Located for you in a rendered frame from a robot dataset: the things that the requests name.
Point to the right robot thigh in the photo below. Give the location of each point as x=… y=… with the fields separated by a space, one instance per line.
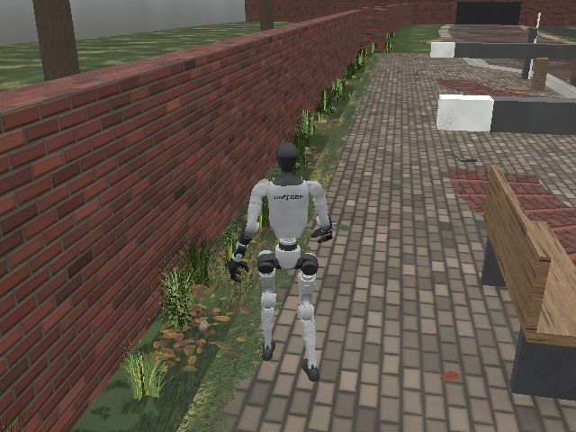
x=306 y=281

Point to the robot right forearm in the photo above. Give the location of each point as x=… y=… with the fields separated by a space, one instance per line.
x=326 y=231

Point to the robot left upper arm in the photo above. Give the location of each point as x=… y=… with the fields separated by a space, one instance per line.
x=255 y=204

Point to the left robot hand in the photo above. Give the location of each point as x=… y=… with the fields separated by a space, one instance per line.
x=233 y=269

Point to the right robot hand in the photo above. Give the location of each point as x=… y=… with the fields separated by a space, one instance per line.
x=318 y=233

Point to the robot right upper arm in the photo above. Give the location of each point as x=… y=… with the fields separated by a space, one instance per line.
x=320 y=203

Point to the robot left forearm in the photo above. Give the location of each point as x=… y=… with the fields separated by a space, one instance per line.
x=242 y=244

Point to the robot torso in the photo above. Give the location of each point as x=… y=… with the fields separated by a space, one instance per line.
x=288 y=216

